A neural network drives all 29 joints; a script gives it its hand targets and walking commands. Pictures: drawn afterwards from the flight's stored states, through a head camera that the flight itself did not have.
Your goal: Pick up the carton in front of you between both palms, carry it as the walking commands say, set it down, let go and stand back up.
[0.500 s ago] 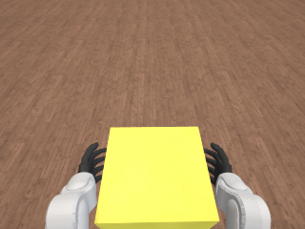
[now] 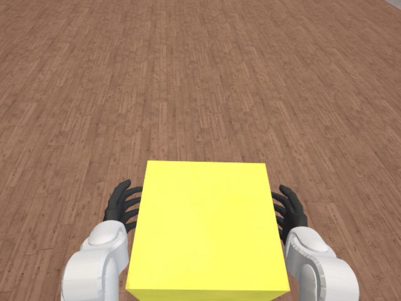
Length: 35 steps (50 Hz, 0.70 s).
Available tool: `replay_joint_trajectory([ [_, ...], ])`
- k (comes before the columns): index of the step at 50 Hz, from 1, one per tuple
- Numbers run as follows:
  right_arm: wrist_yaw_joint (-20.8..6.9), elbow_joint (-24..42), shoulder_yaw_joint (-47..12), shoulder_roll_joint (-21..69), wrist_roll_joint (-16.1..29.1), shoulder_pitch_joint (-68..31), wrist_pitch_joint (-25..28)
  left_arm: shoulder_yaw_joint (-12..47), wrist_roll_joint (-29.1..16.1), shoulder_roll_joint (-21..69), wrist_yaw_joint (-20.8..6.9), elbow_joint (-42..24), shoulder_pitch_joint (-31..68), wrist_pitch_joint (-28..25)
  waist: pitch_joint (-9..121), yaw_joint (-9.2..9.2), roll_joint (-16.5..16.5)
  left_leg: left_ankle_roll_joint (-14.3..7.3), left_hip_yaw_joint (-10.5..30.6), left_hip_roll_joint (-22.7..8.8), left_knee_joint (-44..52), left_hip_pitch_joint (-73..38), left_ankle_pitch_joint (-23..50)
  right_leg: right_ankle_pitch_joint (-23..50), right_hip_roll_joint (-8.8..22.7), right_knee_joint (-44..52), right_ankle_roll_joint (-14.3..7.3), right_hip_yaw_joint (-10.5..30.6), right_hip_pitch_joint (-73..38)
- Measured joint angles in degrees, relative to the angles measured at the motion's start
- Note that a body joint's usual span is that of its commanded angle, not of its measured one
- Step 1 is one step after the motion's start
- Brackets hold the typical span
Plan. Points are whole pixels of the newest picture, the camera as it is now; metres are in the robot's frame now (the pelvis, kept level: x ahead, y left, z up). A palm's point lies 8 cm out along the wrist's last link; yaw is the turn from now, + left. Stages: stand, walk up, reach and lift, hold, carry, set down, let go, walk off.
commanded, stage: carry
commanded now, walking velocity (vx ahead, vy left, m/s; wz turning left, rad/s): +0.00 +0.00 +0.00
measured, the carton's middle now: (203, 241) +0.24 +0.00 +0.01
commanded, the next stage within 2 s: hold in 1.40 s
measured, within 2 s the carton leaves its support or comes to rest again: neither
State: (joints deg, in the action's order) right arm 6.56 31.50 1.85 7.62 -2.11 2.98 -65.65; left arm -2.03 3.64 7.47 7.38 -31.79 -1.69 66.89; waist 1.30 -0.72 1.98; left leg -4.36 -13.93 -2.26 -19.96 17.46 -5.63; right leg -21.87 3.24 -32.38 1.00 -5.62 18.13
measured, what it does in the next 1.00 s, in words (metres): steps on the spot: right foot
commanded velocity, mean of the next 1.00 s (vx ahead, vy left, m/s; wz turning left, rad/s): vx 0.00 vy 0.00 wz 0.00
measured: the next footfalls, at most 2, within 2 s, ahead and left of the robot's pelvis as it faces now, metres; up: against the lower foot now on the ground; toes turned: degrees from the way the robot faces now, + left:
right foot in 0.04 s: +0.08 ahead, -0.14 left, +0.00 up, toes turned +2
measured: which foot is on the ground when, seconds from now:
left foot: down 0.00-1.00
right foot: up 0.00-0.02, down 0.04-1.00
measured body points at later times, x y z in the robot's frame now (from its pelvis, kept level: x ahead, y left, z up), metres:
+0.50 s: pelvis +0.09 -0.03 -0.01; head +0.07 -0.03 +0.44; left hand +0.33 +0.13 +0.07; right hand +0.34 -0.17 +0.07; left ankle +0.06 +0.08 -0.74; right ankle +0.04 -0.13 -0.74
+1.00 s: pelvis +0.06 -0.03 -0.01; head +0.04 -0.03 +0.44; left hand +0.34 +0.13 +0.02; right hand +0.34 -0.17 +0.03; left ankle +0.06 +0.08 -0.74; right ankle +0.04 -0.13 -0.74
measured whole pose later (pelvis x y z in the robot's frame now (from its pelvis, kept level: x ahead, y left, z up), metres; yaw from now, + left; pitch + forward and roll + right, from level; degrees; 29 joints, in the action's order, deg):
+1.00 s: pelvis +0.06 -0.03 -0.01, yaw +1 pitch +2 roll +0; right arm 2.1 -0.6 5.5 7.3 -11.0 -6.0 -48.7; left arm -6.3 11.5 7.4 2.6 1.4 6.4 48.3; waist 5.9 0.1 0.0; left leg -0.3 -11.7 -4.4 -27.8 14.7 -14.8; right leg -16.7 2.2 -27.4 -0.9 -8.5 12.7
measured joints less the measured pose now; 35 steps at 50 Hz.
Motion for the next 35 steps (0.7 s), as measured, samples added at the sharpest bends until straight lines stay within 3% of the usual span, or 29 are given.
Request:
replay_joint_trajectory([
  [3, -0.1, 0.6, -0.3, 0.0, -0.3, 0.4, -0.2, 0.1, 0.0, 0.0, -0.1, -0.5, -0.2, 0.3, 1.8, 0.14, 0.9, 0.8, -0.1, 0.8, -3.2, -1.5, -3.6, 11.5, 1.4, 6.5, -0.1, -0.7, -2.0],
  [10, 0.0, -0.9, 0.0, -0.2, -1.2, -1.6, -3.9, -0.5, 0.1, -0.1, -0.1, 1.6, 0.7, 2.4, 7.5, 0.18, -2.3, 2.7, 1.2, -0.6, -6.5, -3.0, -9.0, 5.5, 0.4, 5.3, -0.3, -1.9, -5.0],
  [18, 0.5, -2.8, 0.3, -0.3, -1.2, -3.0, -5.0, -1.4, -0.3, -0.1, -0.1, 3.7, 1.6, 2.9, 7.3, 0.61, -2.3, 4.0, 2.1, -1.7, -9.7, -2.4, -12.1, 2.6, -0.3, 3.3, -0.9, -2.6, -5.1],
  [26, 0.2, -4.2, 0.1, -0.2, -1.7, -1.8, -3.0, -1.0, 0.4, -0.1, -0.6, 5.2, 0.7, 1.0, 6.5, 0.58, -1.9, 4.4, 2.4, -2.1, -10.5, -2.5, -12.9, 1.5, -0.5, 2.5, -1.3, -2.9, -5.3],
  [35, -1.7, -13.1, 0.7, -0.3, -4.6, -3.8, 2.4, -1.4, 3.3, -0.2, -2.8, 13.9, 2.7, -4.1, 5.5, 0.49, -1.9, 4.5, 2.3, -2.2, -9.5, -3.5, -11.8, 2.6, -0.8, 3.5, -1.6, -2.9, -6.2],
])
